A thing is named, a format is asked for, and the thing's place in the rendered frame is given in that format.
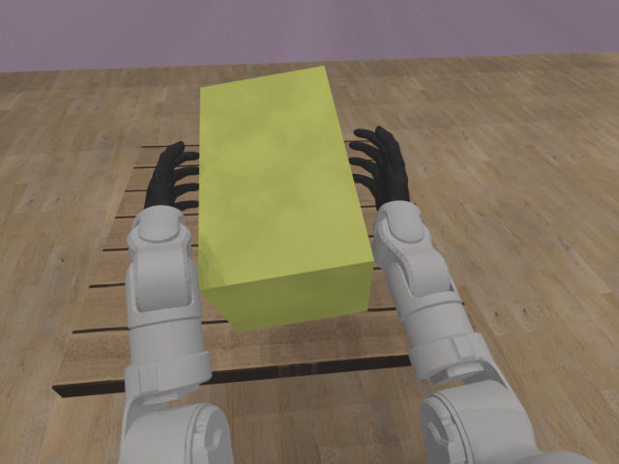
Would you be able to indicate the robot left forearm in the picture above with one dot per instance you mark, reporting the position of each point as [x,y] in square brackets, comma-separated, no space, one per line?
[168,359]

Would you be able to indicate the table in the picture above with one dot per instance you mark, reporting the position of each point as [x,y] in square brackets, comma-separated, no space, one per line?
[99,348]

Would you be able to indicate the left robot hand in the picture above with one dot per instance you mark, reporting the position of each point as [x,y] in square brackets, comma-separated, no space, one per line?
[161,189]

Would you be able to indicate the carton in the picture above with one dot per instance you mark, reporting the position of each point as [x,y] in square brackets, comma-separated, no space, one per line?
[281,234]

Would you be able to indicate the left robot upper arm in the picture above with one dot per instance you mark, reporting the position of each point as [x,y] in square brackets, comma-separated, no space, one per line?
[190,434]

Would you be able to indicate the robot right forearm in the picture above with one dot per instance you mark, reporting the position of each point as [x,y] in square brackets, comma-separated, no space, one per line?
[444,347]

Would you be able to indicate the right robot upper arm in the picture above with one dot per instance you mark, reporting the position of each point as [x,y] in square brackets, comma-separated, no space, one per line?
[482,423]

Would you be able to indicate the right robot hand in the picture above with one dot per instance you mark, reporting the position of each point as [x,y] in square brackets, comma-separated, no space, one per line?
[390,181]

